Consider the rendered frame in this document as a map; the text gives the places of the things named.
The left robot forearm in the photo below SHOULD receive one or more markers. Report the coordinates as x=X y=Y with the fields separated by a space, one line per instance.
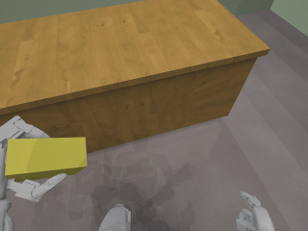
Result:
x=6 y=220

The left robot thigh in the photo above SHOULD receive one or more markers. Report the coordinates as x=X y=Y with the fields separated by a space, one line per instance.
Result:
x=117 y=219

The table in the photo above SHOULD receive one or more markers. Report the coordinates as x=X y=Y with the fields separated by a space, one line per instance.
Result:
x=125 y=72

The right robot hand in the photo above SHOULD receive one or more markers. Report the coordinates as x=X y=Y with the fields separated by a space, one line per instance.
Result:
x=258 y=220

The sponge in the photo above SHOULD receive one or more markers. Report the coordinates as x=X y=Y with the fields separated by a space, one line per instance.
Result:
x=42 y=158

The left robot hand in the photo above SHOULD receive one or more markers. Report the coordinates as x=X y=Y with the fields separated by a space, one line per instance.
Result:
x=16 y=128

